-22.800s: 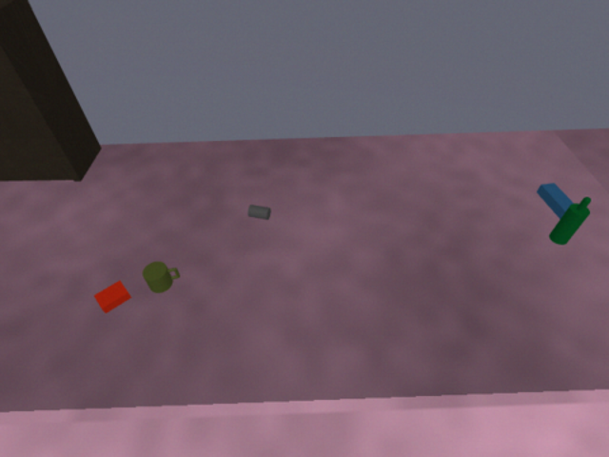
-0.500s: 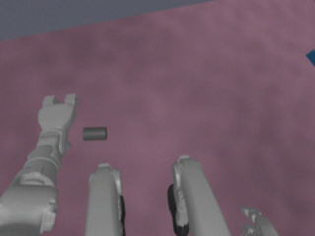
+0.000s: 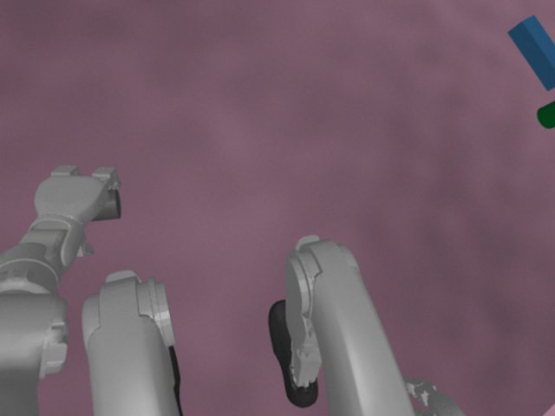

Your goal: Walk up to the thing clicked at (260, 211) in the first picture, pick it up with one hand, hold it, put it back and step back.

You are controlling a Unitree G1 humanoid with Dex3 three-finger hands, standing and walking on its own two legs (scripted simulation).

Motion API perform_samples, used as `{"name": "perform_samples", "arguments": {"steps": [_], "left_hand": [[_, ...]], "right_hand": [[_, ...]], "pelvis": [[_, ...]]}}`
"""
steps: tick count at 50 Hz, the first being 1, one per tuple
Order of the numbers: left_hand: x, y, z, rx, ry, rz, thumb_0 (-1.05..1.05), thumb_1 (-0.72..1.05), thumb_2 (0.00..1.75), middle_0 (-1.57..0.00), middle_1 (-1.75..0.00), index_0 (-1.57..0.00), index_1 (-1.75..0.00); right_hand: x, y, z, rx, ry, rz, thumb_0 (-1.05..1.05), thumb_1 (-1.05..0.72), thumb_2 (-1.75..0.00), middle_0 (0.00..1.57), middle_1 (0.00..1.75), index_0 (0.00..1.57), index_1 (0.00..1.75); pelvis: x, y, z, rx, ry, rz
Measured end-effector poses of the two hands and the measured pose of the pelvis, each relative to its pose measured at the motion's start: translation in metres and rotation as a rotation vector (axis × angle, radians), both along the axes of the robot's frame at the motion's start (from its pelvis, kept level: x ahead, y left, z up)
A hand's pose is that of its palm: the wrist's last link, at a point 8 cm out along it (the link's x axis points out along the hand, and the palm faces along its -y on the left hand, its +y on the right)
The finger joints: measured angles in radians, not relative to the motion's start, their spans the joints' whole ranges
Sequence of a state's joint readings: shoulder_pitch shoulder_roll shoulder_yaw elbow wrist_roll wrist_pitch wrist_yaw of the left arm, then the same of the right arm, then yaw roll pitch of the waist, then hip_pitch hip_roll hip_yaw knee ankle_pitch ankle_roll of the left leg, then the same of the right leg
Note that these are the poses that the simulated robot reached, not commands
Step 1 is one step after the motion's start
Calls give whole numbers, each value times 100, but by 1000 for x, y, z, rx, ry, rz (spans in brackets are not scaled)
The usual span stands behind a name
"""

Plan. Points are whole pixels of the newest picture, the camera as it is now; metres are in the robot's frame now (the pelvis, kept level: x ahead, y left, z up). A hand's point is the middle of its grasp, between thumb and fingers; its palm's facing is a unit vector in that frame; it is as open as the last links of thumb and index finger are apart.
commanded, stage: approach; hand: left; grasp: from above
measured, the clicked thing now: (90, 206) +0.46 +0.24 -0.32
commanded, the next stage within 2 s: rest palm in 0.20 s
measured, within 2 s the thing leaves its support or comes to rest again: neither
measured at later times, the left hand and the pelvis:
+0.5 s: hand (56, 214) +0.43 +0.26 -0.21, palm faces -0.57 -0.04 -0.82, open 12.5 cm; pelvis +0.01 +0.00 -0.02, yaw -1 degrees
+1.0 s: hand (77, 209) +0.45 +0.25 -0.26, palm faces -0.40 +0.02 -0.91, open 13.7 cm; pelvis +0.00 +0.00 -0.04, yaw -4 degrees
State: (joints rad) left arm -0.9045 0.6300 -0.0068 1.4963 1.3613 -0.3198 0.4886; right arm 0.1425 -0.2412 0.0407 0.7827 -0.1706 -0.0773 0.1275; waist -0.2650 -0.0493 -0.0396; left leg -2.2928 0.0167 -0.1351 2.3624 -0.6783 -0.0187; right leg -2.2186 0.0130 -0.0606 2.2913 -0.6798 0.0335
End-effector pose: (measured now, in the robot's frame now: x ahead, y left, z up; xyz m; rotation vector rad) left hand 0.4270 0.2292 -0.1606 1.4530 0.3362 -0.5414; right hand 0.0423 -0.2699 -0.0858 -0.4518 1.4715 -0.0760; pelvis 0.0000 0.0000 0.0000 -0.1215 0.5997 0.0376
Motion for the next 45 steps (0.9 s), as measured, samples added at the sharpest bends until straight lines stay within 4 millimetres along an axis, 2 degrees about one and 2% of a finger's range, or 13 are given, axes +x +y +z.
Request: {"name": "perform_samples", "arguments": {"steps": [4,8,15,19,24,30,34,38,45], "left_hand": [[2,-1,-23,-9,-78,19,0,-22,74,-33,-77,-35,-76],[12,2,-29,34,-156,62,0,-21,73,-34,-74,-36,-73],[47,24,-8,125,-199,207,0,-18,70,-36,-71,-38,-69],[47,36,9,160,-147,259,0,-19,70,-34,-73,-37,-71],[22,35,8,148,26,225,0,-22,72,-29,-80,-33,-77],[-7,13,-18,-5,106,103,0,-24,74,-27,-84,-31,-81],[-8,12,-28,-52,-6,32,0,-26,76,-22,-87,-29,-83],[-9,12,-38,-13,-93,-27,0,-30,79,-18,-90,-24,-86],[2,5,-45,74,-178,13,0,-37,84,-17,-91,-19,-89]], "right_hand": [[8,0,-14,12,4,41,0,-91,-90,21,30,20,30],[15,1,-30,47,13,70,0,-90,-89,21,30,20,30],[24,3,-52,130,-8,68,0,-91,-89,21,30,20,30],[23,7,-58,162,-13,23,0,-91,-90,20,30,20,30],[22,10,-52,179,-12,9,0,-91,-90,20,30,20,30],[20,-1,-31,88,-10,72,0,-91,-90,21,30,20,30],[18,-13,-18,-2,-6,116,0,-91,-90,21,30,20,30],[17,-19,-14,-58,-5,141,0,-91,-90,21,30,20,30],[11,-6,-18,3,20,170,0,-91,-91,20,30,20,30]], "pelvis": [[3,0,-16,-4,-16,-3],[6,0,-27,-4,-17,-7],[11,-1,-35,-4,-10,-21],[14,-1,-31,-1,-1,-21],[10,-1,-22,5,-11,-17],[1,-3,-22,-8,-50,-18],[-2,-3,-31,-17,-87,-19],[-2,0,-40,-31,-109,-22],[0,5,-40,-47,-73,-33]]}}
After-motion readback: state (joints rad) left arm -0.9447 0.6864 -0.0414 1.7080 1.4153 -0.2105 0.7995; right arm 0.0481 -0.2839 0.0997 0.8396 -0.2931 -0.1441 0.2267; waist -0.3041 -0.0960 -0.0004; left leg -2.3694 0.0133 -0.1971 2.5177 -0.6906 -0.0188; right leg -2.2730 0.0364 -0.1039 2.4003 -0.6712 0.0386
